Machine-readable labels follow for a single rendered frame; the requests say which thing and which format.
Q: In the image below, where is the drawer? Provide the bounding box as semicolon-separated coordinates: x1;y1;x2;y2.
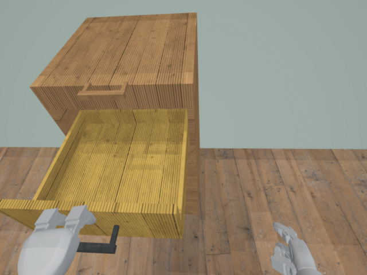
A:
0;109;189;239

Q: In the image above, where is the cabinet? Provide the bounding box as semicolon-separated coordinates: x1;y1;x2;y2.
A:
30;13;200;214

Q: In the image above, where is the handle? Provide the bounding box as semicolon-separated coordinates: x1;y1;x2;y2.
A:
77;90;127;100
77;225;120;254

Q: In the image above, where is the robot left hand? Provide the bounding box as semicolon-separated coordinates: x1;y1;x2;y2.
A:
18;205;96;275

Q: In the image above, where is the robot right hand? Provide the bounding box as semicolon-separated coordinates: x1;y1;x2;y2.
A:
271;222;317;275

